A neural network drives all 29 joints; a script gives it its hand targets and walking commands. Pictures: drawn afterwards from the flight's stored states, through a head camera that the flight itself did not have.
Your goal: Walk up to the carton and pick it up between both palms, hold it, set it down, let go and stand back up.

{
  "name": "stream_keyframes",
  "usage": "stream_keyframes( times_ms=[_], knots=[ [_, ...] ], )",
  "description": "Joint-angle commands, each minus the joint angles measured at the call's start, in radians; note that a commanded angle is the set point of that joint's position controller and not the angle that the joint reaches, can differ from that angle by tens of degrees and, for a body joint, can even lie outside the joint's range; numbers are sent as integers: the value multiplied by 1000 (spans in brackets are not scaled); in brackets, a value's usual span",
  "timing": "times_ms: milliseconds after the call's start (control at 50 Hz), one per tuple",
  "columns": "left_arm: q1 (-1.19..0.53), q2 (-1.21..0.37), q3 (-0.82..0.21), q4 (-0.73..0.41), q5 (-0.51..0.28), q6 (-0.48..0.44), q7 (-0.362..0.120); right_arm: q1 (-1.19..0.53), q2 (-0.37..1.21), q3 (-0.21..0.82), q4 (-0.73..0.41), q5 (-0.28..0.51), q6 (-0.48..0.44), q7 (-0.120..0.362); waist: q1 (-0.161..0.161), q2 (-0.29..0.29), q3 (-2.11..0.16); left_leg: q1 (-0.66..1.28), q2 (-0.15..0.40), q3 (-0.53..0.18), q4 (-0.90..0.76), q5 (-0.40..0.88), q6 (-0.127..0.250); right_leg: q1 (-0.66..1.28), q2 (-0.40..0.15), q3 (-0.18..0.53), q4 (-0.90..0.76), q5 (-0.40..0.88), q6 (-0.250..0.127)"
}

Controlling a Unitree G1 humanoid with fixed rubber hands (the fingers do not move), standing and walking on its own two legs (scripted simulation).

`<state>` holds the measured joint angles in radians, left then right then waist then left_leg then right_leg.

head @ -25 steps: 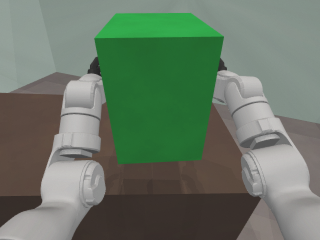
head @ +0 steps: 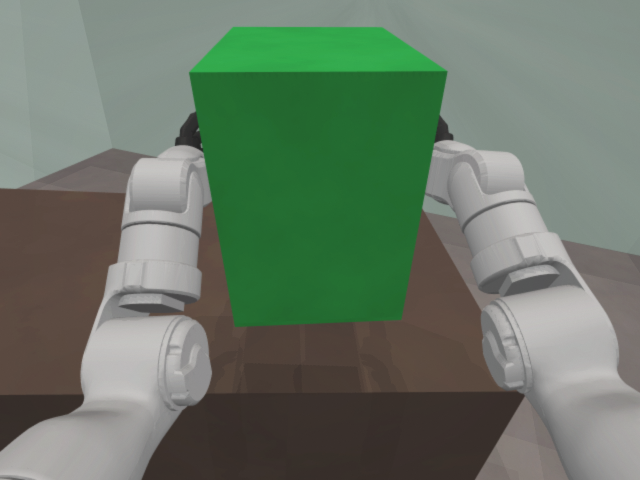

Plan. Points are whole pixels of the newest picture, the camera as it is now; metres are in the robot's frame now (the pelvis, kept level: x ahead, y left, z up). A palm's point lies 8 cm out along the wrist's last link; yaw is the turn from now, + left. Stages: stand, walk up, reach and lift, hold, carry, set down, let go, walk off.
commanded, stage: hold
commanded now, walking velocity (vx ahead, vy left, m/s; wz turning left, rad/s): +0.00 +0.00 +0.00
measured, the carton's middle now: (313, 166) +0.40 +0.01 +0.29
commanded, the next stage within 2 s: none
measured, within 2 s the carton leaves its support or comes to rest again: neither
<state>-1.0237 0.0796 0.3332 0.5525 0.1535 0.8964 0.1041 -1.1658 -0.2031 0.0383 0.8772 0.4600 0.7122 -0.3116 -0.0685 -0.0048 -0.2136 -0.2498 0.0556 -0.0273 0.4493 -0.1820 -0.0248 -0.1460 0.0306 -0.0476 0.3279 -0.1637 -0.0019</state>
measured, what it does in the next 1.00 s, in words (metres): stands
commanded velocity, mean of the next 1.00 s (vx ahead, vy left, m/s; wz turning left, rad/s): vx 0.00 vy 0.00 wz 0.00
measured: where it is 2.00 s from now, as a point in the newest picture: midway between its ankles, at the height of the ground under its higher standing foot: outside the picture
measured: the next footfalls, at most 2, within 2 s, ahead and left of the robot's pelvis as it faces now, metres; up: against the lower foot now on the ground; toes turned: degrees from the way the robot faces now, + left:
none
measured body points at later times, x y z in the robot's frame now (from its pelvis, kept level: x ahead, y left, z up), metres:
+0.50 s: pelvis +0.00 +0.00 +0.00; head -0.09 +0.03 +0.44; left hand +0.39 +0.15 +0.28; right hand +0.39 -0.14 +0.30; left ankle +0.04 +0.13 -0.74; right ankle +0.01 -0.12 -0.74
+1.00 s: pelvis +0.00 +0.00 +0.00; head -0.09 +0.02 +0.44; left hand +0.39 +0.15 +0.28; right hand +0.39 -0.14 +0.30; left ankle +0.04 +0.13 -0.74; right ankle +0.01 -0.12 -0.74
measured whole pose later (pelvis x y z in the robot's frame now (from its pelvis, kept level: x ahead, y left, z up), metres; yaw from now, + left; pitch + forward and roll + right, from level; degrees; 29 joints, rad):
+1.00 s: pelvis +0.00 +0.00 +0.00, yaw +0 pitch -1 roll -2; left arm -0.99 0.08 0.31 0.51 0.14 0.90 0.10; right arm -1.14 -0.20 0.06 0.84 0.46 0.72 -0.32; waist -0.07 0.01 -0.21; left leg -0.25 0.05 -0.03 0.46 -0.19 -0.02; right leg -0.14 0.03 -0.05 0.33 -0.16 0.00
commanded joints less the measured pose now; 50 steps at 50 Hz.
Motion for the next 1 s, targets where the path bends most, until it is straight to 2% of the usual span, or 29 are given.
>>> stream_keyframes(
  times_ms=[0,20,40,60,80,100,120,160,220,240,260,320,340,380,440,460,520,560,620,680,700,720,740,780,840,900,920,960,980],
  knots=[
    [-953,-638,-343,-242,-209,-119,-166,-868,751,120,-358,183,-39,130,-29,69,-383,211,-84,-47,-32,210,-21,57,58,68,-46,225,66],
    [-949,-622,-329,-267,-182,-117,-166,-875,780,152,-388,195,-45,130,0,56,-409,206,-97,-42,-30,231,-12,73,61,67,-43,241,73],
    [-969,-645,-356,-305,-205,-119,-162,-893,774,154,-410,190,-48,135,-31,74,-440,212,-96,-42,-29,239,-17,86,63,59,-32,259,71],
    [-944,-666,-376,-284,-205,-115,-162,-869,762,143,-404,196,-52,133,-28,111,-440,238,-89,-41,-26,247,-23,66,59,61,-33,243,68],
    [-948,-643,-358,-238,-196,-109,-160,-897,739,125,-359,186,-44,137,-18,96,-377,217,-87,-44,-38,197,-20,23,62,63,-50,154,64],
    [-998,-661,-389,-292,-223,-114,-159,-911,750,134,-413,183,-60,142,-36,101,-431,230,-90,-46,-36,180,-26,26,61,54,-41,156,58],
    [-965,-655,-365,-250,-199,-113,-156,-892,745,116,-367,176,-53,142,-15,101,-358,202,-89,-45,-44,172,-24,27,61,57,-46,142,56],
    [-960,-670,-410,-291,-232,-112,-161,-904,733,121,-425,185,-51,136,-56,114,-431,232,-77,-51,-30,203,-35,47,59,59,-30,211,62],
    [-954,-674,-410,-296,-232,-112,-159,-918,725,143,-485,198,-49,138,-47,97,-472,234,-80,-59,-28,248,-34,69,71,56,-27,232,57],
    [-926,-654,-365,-291,-232,-114,-155,-890,752,158,-429,201,-41,144,-2,74,-434,231,-84,-44,-31,253,-15,60,68,66,-37,218,63],
    [-957,-648,-372,-329,-243,-117,-151,-886,768,181,-456,208,-45,142,-7,87,-464,228,-84,-38,-18,278,-15,88,56,76,-29,285,66],
    [-940,-668,-403,-307,-217,-109,-154,-955,779,187,-528,208,-53,135,0,83,-498,242,-88,-46,-24,266,-16,93,62,65,-24,266,71],
    [-946,-635,-391,-331,-211,-105,-151,-845,756,164,-433,199,-36,130,-21,89,-428,238,-81,-55,-30,259,-29,75,59,66,-27,267,66],
    [-954,-635,-391,-327,-224,-102,-158,-827,743,143,-400,192,-33,136,-42,97,-404,238,-83,-43,-36,233,-36,70,65,54,-36,234,63],
    [-908,-658,-377,-233,-199,-98,-157,-894,729,126,-408,168,-51,145,-25,66,-353,216,-79,-47,-56,149,-15,13,65,51,-52,123,53],
    [-939,-632,-342,-235,-195,-103,-158,-877,765,130,-372,168,-40,144,9,51,-338,180,-84,-45,-58,163,-13,54,61,60,-44,146,51],
    [-981,-676,-426,-332,-267,-119,-152,-897,772,154,-451,176,-51,137,-31,90,-489,252,-83,-42,-35,259,-29,59,70,52,-27,239,55],
    [-933,-647,-374,-274,-241,-110,-150,-926,778,180,-475,188,-49,140,12,51,-461,269,-85,-42,-18,268,-7,54,61,67,-40,258,69],
    [-917,-642,-341,-192,-193,-100,-168,-867,732,116,-342,175,-36,132,-25,70,-309,213,-77,-49,-50,193,-22,32,60,57,-46,198,57],
    [-926,-658,-373,-294,-241,-112,-165,-918,780,165,-500,186,-52,129,-19,38,-481,220,-86,-50,-31,228,-6,96,54,68,-37,273,71],
    [-964,-657,-400,-299,-248,-118,-160,-919,760,152,-479,192,-50,131,-41,75,-471,234,-79,-52,-21,258,-22,76,62,65,-31,280,62],
    [-961,-628,-372,-289,-235,-116,-158,-866,768,156,-409,187,-37,130,-21,71,-452,244,-81,-39,-24,249,-22,73,57,66,-34,279,65],
    [-911,-650,-363,-251,-211,-102,-164,-867,758,158,-435,188,-43,129,-23,81,-422,244,-87,-46,-19,243,-16,62,54,66,-44,261,70],
    [-922,-629,-303,-184,-182,-101,-173,-863,754,118,-330,161,-33,135,-7,50,-287,179,-88,-36,-60,128,-3,22,47,67,-64,125,65],
    [-947,-635,-345,-252,-216,-119,-162,-946,778,159,-454,180,-56,135,8,45,-447,234,-90,-34,-38,186,3,58,53,61,-40,203,73],
    [-947,-653,-386,-279,-251,-122,-165,-918,758,159,-489,191,-55,130,-33,69,-495,240,-87,-39,-17,252,-20,92,62,70,-27,302,67],
    [-926,-658,-379,-259,-227,-117,-160,-886,768,164,-426,194,-44,133,-21,70,-447,228,-88,-42,-26,240,-18,76,68,66,-31,251,64],
    [-964,-640,-364,-276,-223,-118,-157,-898,766,142,-443,171,-41,127,-30,63,-425,213,-89,-47,-35,211,-19,72,58,59,-29,230,64],
    [-945,-626,-358,-279,-213,-117,-157,-916,787,159,-460,182,-46,128,-6,62,-411,203,-95,-41,-30,206,-7,52,55,63,-34,224,76]
  ],
)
